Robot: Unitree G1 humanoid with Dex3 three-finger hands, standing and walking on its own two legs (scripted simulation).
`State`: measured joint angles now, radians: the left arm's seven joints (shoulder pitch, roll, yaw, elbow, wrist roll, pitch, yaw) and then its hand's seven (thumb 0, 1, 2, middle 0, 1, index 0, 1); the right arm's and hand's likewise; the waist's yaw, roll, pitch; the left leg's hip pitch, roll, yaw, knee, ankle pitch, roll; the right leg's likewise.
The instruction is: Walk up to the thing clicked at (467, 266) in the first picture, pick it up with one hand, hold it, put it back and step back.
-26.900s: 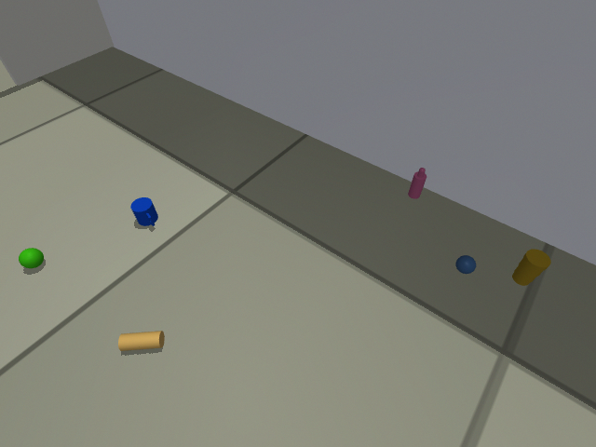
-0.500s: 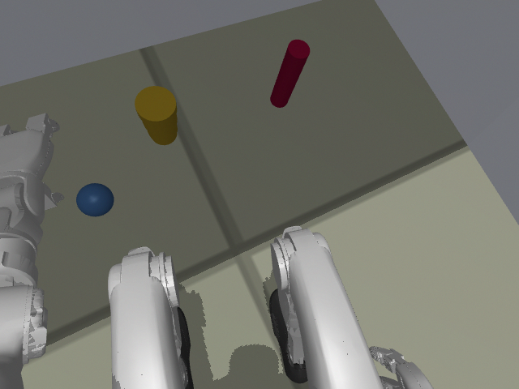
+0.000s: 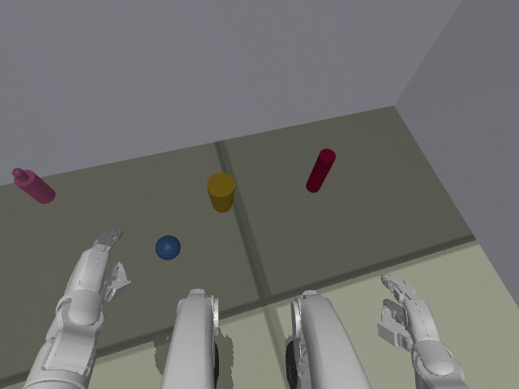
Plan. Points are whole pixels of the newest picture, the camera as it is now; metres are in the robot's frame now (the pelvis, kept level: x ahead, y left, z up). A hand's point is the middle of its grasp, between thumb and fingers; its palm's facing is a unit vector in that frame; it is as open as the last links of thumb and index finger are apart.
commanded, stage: home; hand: left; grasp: from above
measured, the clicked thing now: (168, 247) +0.48 +0.25 -0.52
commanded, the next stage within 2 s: none
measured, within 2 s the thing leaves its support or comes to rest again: neither
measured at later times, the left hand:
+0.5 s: hand (87, 298) +0.23 +0.19 +0.10, palm faces +0.11 -0.97 -0.21, open 7.4 cm
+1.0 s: hand (84, 318) +0.21 +0.19 +0.11, palm faces +0.11 -0.97 -0.20, open 7.6 cm
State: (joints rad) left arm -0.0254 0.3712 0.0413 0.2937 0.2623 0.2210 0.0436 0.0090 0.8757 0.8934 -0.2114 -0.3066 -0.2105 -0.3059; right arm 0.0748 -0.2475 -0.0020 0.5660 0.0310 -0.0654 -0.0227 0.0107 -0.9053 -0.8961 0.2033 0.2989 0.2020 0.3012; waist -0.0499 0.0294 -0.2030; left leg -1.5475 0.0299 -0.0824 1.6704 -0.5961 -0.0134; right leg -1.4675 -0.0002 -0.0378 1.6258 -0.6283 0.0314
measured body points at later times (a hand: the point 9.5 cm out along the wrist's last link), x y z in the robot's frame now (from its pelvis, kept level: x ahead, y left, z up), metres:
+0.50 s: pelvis +0.07 +0.00 +0.15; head +0.09 +0.01 +0.60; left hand +0.23 +0.24 +0.12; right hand +0.22 -0.24 +0.08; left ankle +0.08 +0.12 -0.53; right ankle +0.06 -0.14 -0.53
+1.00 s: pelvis +0.06 +0.00 +0.16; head +0.07 +0.00 +0.61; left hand +0.21 +0.24 +0.13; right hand +0.24 -0.24 +0.10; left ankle +0.08 +0.12 -0.53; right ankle +0.06 -0.14 -0.53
